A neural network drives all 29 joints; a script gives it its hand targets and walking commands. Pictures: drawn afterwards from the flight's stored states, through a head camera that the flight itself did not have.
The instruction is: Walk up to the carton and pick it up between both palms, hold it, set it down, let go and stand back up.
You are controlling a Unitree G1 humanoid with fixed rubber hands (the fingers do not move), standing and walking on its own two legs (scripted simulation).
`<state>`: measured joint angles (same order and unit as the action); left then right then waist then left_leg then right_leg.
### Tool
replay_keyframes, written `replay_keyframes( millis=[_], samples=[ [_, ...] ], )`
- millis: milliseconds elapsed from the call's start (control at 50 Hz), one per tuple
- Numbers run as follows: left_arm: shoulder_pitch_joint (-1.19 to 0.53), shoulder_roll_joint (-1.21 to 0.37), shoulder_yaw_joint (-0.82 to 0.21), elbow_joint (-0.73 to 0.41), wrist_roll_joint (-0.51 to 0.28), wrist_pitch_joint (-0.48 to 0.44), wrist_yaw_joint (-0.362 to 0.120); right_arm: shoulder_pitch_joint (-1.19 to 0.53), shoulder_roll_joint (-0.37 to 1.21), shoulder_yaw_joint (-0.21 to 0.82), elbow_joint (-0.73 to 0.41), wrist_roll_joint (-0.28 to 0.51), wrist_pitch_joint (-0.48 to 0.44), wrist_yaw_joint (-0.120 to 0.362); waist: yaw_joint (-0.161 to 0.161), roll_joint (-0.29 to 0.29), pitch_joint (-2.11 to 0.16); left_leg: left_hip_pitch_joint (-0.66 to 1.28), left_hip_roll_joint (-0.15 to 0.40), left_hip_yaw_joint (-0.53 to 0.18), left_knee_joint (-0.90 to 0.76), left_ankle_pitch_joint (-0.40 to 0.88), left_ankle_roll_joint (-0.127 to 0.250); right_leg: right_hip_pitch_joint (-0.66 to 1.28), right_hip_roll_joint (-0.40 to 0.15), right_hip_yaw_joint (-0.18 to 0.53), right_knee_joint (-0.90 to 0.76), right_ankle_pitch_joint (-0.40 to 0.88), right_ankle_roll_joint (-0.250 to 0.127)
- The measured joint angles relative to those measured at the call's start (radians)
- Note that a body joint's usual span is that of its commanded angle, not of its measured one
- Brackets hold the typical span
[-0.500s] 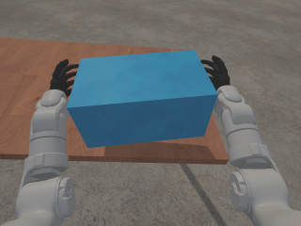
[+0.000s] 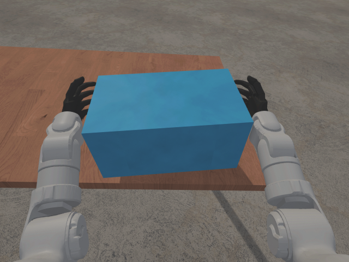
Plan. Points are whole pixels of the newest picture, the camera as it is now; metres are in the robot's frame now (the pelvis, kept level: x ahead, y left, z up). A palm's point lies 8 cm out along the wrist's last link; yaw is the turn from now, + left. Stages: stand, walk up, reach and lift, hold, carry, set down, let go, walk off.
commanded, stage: set down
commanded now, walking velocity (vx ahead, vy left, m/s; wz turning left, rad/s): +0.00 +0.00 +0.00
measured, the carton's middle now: (167, 121) +0.39 +0.01 +0.14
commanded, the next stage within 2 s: none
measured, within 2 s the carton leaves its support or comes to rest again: rests again in 1.32 s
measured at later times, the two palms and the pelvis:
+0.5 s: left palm (79, 112) +0.41 +0.22 +0.15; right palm (248, 115) +0.41 -0.19 +0.15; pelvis +0.02 +0.00 +0.00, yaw +0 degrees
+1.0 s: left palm (76, 127) +0.40 +0.23 +0.11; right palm (243, 120) +0.40 -0.17 +0.14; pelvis +0.01 +0.00 +0.00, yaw +0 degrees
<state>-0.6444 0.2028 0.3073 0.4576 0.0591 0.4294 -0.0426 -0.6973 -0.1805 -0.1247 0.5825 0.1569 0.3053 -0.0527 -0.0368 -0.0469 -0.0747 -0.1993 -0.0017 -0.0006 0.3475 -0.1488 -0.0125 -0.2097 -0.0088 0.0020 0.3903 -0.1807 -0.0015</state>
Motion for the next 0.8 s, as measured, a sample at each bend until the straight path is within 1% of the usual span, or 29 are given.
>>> replay_keyframes(
  millis=[120, 220, 360, 540, 600, 680, 800],
  samples=[
    [-0.054, 0.002, 0.031, 0.114, 0.000, -0.023, -0.024, 0.000, 0.006, 0.000, 0.033, -0.041, -0.001, -0.006, 0.000, -0.045, 0.001, 0.000, 0.000, 0.000, 0.000, 0.001, 0.000, 0.000, 0.000, 0.000, 0.000, 0.001, 0.000],
    [-0.046, 0.005, 0.036, 0.138, 0.000, -0.038, -0.024, 0.000, 0.018, 0.000, 0.080, -0.047, -0.033, -0.006, 0.000, -0.063, 0.007, 0.000, 0.000, 0.000, -0.005, 0.000, 0.000, 0.000, 0.000, 0.000, -0.004, 0.000, 0.000],
    [-0.032, 0.007, 0.035, 0.138, 0.000, -0.079, -0.024, 0.000, 0.025, 0.000, 0.095, -0.047, -0.076, -0.005, 0.000, -0.041, 0.008, 0.000, 0.000, 0.000, -0.005, -0.010, 0.000, 0.000, 0.000, 0.000, -0.005, -0.010, 0.000],
    [-0.017, 0.007, 0.029, 0.138, 0.000, -0.111, -0.022, 0.004, 0.027, 0.000, 0.095, -0.047, -0.096, -0.005, 0.000, 0.036, 0.008, 0.000, 0.000, 0.000, -0.005, -0.021, 0.000, 0.000, 0.000, 0.000, -0.005, -0.022, 0.000],
    [-0.007, 0.006, 0.029, 0.138, 0.000, -0.117, -0.024, 0.010, 0.030, 0.000, 0.094, -0.047, -0.097, -0.005, 0.000, 0.049, 0.008, 0.000, 0.000, 0.000, -0.005, -0.023, 0.000, 0.000, 0.000, 0.000, -0.005, -0.024, 0.000],
    [0.002, 0.006, 0.029, 0.145, 0.000, -0.127, -0.029, 0.022, 0.036, 0.000, 0.092, -0.047, -0.101, -0.006, 0.000, 0.045, 0.013, 0.000, 0.000, 0.000, -0.005, -0.024, 0.000, 0.000, 0.000, 0.000, -0.005, -0.025, 0.000],
    [0.037, 0.006, 0.029, 0.147, 0.000, -0.154, -0.037, 0.056, 0.054, 0.000, 0.078, -0.047, -0.112, -0.012, 0.000, 0.001, 0.015, 0.000, 0.000, 0.000, -0.005, -0.024, 0.000, 0.000, 0.000, 0.000, -0.005, -0.024, 0.000]
  ],
)
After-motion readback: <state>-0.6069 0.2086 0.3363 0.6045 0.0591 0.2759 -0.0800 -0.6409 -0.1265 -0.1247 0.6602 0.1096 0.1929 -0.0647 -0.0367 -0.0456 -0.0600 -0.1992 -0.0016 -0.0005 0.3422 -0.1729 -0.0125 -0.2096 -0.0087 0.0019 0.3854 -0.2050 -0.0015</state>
